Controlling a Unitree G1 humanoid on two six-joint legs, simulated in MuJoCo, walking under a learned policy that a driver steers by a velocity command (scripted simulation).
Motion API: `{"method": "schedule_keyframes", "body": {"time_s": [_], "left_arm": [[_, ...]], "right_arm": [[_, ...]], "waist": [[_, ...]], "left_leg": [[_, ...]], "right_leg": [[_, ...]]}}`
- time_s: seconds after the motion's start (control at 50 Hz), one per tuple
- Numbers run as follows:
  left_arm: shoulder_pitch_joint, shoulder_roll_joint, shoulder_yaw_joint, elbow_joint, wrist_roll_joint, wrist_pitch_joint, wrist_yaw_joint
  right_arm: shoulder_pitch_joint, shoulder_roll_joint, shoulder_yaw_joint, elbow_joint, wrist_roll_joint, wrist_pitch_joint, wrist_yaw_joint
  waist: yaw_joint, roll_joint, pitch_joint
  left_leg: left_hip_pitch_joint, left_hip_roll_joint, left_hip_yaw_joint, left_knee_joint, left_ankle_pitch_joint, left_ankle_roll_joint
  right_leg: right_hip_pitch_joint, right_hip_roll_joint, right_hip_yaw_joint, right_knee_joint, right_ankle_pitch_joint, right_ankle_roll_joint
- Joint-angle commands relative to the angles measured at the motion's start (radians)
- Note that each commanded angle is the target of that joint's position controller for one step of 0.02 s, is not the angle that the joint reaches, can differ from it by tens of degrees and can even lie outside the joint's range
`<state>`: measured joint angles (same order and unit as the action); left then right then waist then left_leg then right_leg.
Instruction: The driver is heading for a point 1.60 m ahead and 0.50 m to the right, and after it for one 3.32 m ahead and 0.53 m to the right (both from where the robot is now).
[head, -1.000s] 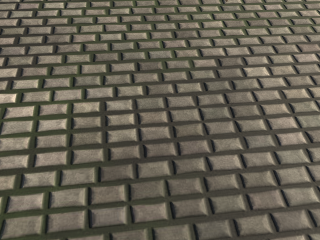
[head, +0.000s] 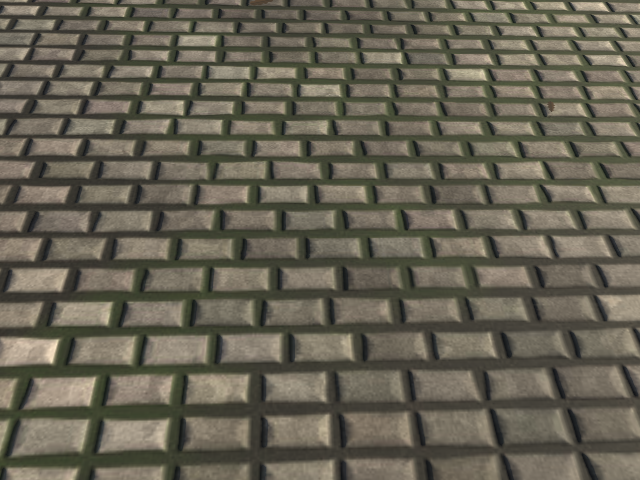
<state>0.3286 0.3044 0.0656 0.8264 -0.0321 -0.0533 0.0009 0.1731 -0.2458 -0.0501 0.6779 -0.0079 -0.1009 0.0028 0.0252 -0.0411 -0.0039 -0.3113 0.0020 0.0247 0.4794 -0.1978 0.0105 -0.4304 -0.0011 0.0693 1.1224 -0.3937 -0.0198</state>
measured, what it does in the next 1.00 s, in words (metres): walks ahead, turning right: right foot, then left foot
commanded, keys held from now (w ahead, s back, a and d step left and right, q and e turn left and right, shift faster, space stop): w+e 0.54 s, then w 0.46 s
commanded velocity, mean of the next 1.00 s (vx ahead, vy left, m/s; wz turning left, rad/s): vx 0.50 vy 0.00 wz -0.42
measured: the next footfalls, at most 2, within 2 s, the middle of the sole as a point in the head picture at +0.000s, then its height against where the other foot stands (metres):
right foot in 0.36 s outside the picture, level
left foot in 0.88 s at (373, 404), level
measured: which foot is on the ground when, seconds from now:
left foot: down 0.00-0.38, up 0.40-0.86, down 0.88-1.00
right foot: up 0.00-0.34, down 0.36-0.88, up 0.90-1.00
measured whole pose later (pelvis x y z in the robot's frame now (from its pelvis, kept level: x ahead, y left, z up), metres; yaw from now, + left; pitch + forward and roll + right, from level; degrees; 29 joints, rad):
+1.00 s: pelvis +0.54 -0.14 +0.00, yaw -26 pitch +1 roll +0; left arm 0.34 0.29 0.05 0.78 -0.02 -0.05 0.00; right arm 0.17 -0.27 -0.05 0.72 0.00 -0.10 0.03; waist 0.02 -0.02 0.02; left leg -0.36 -0.04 0.03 0.50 -0.17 0.05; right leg -0.35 0.03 0.08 1.14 -0.42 -0.04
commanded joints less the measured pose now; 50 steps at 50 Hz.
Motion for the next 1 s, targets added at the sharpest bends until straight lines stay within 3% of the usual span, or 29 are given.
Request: {"method": "schedule_keyframes", "body": {"time_s": [0.02, 0.1, 0.16, 0.22, 0.28, 0.32, 0.34, 0.36, 0.38, 0.4, 0.42, 0.44, 0.46, 0.48, 0.5, 0.56, 0.66, 0.72, 0.8, 0.84, 0.86, 0.88, 0.9, 0.92, 0.94, 0.96, 0.98, 1.0], "left_arm": [[-0.055, 0.065, 0.022, -0.105, 0.002, 0.003, -0.007], [-0.121, 0.024, 0.011, -0.152, 0.010, 0.020, -0.019], [-0.196, 0.010, 0.001, -0.179, 0.011, 0.016, -0.038], [-0.289, 0.013, -0.004, -0.217, 0.012, 0.015, -0.055], [-0.340, 0.035, 0.002, -0.253, 0.010, 0.019, -0.067], [-0.297, 0.068, 0.020, -0.259, 0.014, 0.023, -0.068], [-0.190, 0.101, 0.041, -0.237, 0.013, 0.026, -0.065], [-0.018, 0.161, 0.076, -0.188, 0.010, 0.032, -0.052], [0.105, 0.258, 0.103, -0.164, 0.003, 0.042, -0.028], [0.041, 0.328, 0.100, -0.203, 0.003, 0.027, -0.032], [0.064, 0.239, 0.077, -0.208, 0.010, 0.014, -0.040], [0.038, 0.190, 0.063, -0.195, 0.013, 0.002, -0.040], [-0.026, 0.160, 0.051, -0.200, 0.012, -0.005, -0.040], [-0.090, 0.126, 0.041, -0.212, 0.018, -0.006, -0.036], [-0.125, 0.113, 0.035, -0.229, 0.028, -0.006, -0.032], [-0.120, 0.121, 0.038, -0.216, 0.027, -0.015, -0.017], [-0.043, 0.122, 0.033, -0.162, 0.019, -0.014, 0.003], [0.018, 0.138, 0.034, -0.128, 0.015, -0.014, 0.001], [0.069, 0.144, 0.036, -0.093, 0.016, -0.001, 0.005], [0.057, 0.152, 0.039, -0.088, 0.016, 0.008, 0.008], [0.038, 0.146, 0.036, -0.092, 0.016, 0.011, 0.008], [0.025, 0.118, 0.023, -0.104, 0.024, 0.011, 0.008], [0.106, 0.056, 0.002, -0.124, 0.027, 0.000, 0.007], [0.163, 0.029, -0.011, -0.113, 0.019, -0.015, 0.004], [0.068, 0.118, 0.008, -0.123, 0.003, -0.020, -0.001], [-0.022, 0.133, 0.012, -0.148, -0.001, -0.023, -0.003], [-0.072, 0.124, 0.011, -0.160, 0.012, -0.026, -0.003], [-0.073, 0.112, 0.015, -0.159, 0.021, -0.024, -0.004]], "right_arm": [[0.053, -0.102, -0.034, -0.012, -0.004, -0.009, 0.000], [0.069, -0.142, -0.053, 0.022, -0.001, -0.018, -0.007], [0.075, -0.173, -0.062, 0.039, 0.002, -0.011, -0.014], [0.109, -0.203, -0.071, 0.062, 0.015, -0.002, -0.018], [0.136, -0.230, -0.081, 0.084, 0.031, 0.014, -0.017], [0.134, -0.262, -0.089, 0.087, 0.038, 0.027, -0.021], [0.127, -0.272, -0.091, 0.087, 0.042, 0.037, -0.023], [0.134, -0.251, -0.080, 0.083, 0.039, 0.040, -0.028], [0.172, -0.169, -0.050, 0.058, -0.005, 0.033, -0.027], [0.214, -0.088, -0.017, -0.005, -0.008, 0.001, -0.019], [0.098, -0.192, -0.036, -0.016, 0.033, -0.032, -0.006], [0.043, -0.200, -0.036, -0.034, 0.054, -0.044, -0.001], [0.041, -0.189, -0.032, -0.022, 0.034, -0.048, -0.009], [0.045, -0.198, -0.040, -0.012, 0.007, -0.042, -0.016], [0.064, -0.200, -0.044, -0.008, 0.000, -0.030, -0.015], [0.063, -0.162, -0.036, -0.009, -0.010, -0.002, -0.014], [-0.101, -0.100, -0.008, -0.038, -0.005, -0.006, 0.002], [-0.191, -0.107, -0.005, -0.059, 0.012, -0.015, 0.018], [-0.227, -0.135, -0.013, -0.084, 0.013, -0.025, 0.035], [-0.170, -0.151, -0.021, -0.074, 0.013, -0.028, 0.036], [-0.075, -0.172, -0.035, -0.049, 0.010, -0.030, 0.030], [0.070, -0.212, -0.051, -0.021, 0.000, -0.032, 0.025], [0.213, -0.294, -0.072, -0.003, -0.015, -0.030, 0.021], [0.279, -0.267, -0.069, 0.034, 0.005, -0.020, 0.032], [0.251, -0.194, -0.048, 0.032, 0.026, -0.015, 0.029], [0.173, -0.174, -0.038, 0.022, 0.022, -0.006, 0.025], [0.118, -0.158, -0.030, 0.016, 0.011, 0.001, 0.024], [0.087, -0.141, -0.022, 0.012, 0.001, 0.000, 0.024]], "waist": [[-0.043, 0.177, 0.025], [-0.038, 0.119, 0.030], [-0.058, 0.107, 0.040], [-0.087, 0.098, 0.066], [-0.087, 0.103, 0.083], [-0.045, 0.131, 0.032], [0.021, 0.131, -0.031], [0.104, 0.108, -0.121], [0.117, -0.083, -0.211], [0.019, -0.250, -0.352], [0.099, -0.094, -0.348], [0.087, -0.071, -0.211], [0.037, 0.022, -0.123], [-0.003, 0.020, -0.086], [-0.034, 0.001, -0.066], [-0.052, 0.004, -0.045], [0.020, -0.019, 0.000], [0.063, -0.026, 0.035], [0.065, -0.038, 0.054], [0.028, -0.064, 0.034], [-0.028, -0.058, -0.024], [-0.096, -0.035, -0.151], [-0.110, 0.136, -0.319], [-0.105, 0.330, -0.380], [-0.130, 0.216, -0.247], [-0.115, 0.141, -0.116], [-0.092, 0.090, -0.035], [-0.062, 0.097, 0.001]], "left_leg": [[0.234, 0.268, -0.268, -0.292, 0.021, 0.153], [0.228, 0.273, -0.114, -0.331, 0.210, 0.177], [0.231, 0.254, 0.000, -0.336, 0.243, 0.158], [0.256, 0.264, 0.068, -0.330, 0.239, 0.137], [0.338, 0.292, 0.109, -0.279, 0.330, 0.113], [0.372, 0.290, 0.148, -0.142, 0.663, 0.092], [0.357, 0.271, 0.178, 0.015, 0.806, 0.075], [0.245, 0.232, 0.205, 0.241, 0.788, 0.041], [-0.049, 0.171, 0.206, 0.588, 0.217, -0.010], [-0.404, -0.038, 0.017, 0.895, -0.415, -0.058], [-0.509, 0.009, -0.131, 0.945, -0.359, -0.038], [-0.554, 0.048, -0.113, 0.900, -0.276, -0.016], [-0.500, 0.093, -0.112, 0.809, -0.198, -0.011], [-0.422, 0.121, -0.115, 0.722, -0.152, -0.016], [-0.359, 0.134, -0.118, 0.689, -0.121, -0.021], [-0.316, 0.123, -0.090, 0.579, -0.055, -0.058], [-0.266, 0.083, -0.059, 0.220, 0.293, -0.071], [-0.245, 0.059, -0.057, 0.107, 0.357, -0.053], [-0.300, 0.044, -0.064, 0.024, 0.219, -0.002], [-0.216, 0.019, -0.038, 0.001, 0.131, 0.031], [-0.074, -0.008, -0.008, -0.034, 0.145, 0.058], [0.174, 0.059, -0.063, 0.008, 0.204, 0.111], [0.569, 0.271, -0.384, 0.026, 0.158, 0.241], [0.710, 0.387, -0.726, -0.116, -0.065, 0.311], [0.629, 0.364, -0.693, -0.161, -0.239, 0.267], [0.485, 0.332, -0.566, -0.190, -0.222, 0.232], [0.350, 0.291, -0.476, -0.223, -0.132, 0.222], [0.263, 0.258, -0.414, -0.252, -0.047, 0.217]], "right_leg": [[-0.307, -0.113, 0.040, 0.035, 0.095, 0.011], [-0.321, -0.120, 0.025, -0.095, 0.215, 0.038], [-0.276, -0.112, -0.010, -0.273, 0.364, 0.031], [-0.234, -0.096, -0.057, -0.396, 0.407, 0.010], [-0.220, -0.075, -0.093, -0.463, 0.322, -0.032], [-0.103, -0.012, -0.154, -0.479, 0.217, -0.075], [0.044, 0.037, -0.185, -0.512, 0.209, -0.105], [0.308, 0.078, -0.179, -0.555, 0.259, -0.143], [0.611, -0.119, 0.125, -0.556, 0.316, -0.215], [0.834, -0.332, 0.739, -0.754, 0.057, -0.419], [0.818, -0.333, 0.739, -0.840, -0.010, -0.377], [0.710, -0.299, 0.592, -0.835, 0.038, -0.338], [0.546, -0.252, 0.474, -0.832, 0.143, -0.300], [0.419, -0.214, 0.390, -0.838, 0.249, -0.277], [0.334, -0.188, 0.347, -0.862, 0.317, -0.273], [0.227, -0.162, 0.260, -0.898, 0.469, -0.287], [0.195, -0.093, 0.126, -0.905, 0.441, -0.213], [0.234, -0.129, 0.160, -0.903, 0.345, -0.207], [0.408, -0.202, 0.228, -0.822, 0.427, -0.194], [0.445, -0.205, 0.231, -0.760, 0.592, -0.172], [0.438, -0.166, 0.197, -0.657, 0.757, -0.152], [0.350, -0.114, 0.151, -0.465, 0.764, -0.121], [0.028, 0.013, 0.074, -0.115, 0.471, -0.051], [-0.212, 0.101, 0.081, 0.097, -0.179, -0.013], [-0.322, 0.040, 0.117, 0.174, -0.155, -0.018], [-0.349, -0.013, 0.066, 0.158, -0.061, -0.020], [-0.328, -0.048, 0.035, 0.102, 0.010, -0.017], [-0.286, -0.080, 0.030, 0.045, 0.061, -0.013]]}}
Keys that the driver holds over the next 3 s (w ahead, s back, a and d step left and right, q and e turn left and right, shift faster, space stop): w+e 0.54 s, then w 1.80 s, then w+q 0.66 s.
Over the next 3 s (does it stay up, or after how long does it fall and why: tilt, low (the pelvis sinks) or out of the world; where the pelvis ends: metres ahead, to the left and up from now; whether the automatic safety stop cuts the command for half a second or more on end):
stays up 1.53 -0.61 -0.02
